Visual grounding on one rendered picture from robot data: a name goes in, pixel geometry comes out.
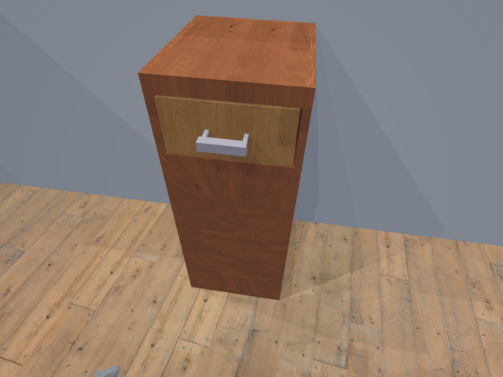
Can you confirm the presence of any handle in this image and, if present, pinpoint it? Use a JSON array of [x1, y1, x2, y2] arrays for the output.
[[196, 130, 249, 156]]

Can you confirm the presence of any drawer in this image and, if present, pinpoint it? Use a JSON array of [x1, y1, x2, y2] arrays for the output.
[[154, 95, 300, 167]]

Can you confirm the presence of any cabinet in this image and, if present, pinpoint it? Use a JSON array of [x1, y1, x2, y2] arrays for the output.
[[138, 16, 316, 300]]

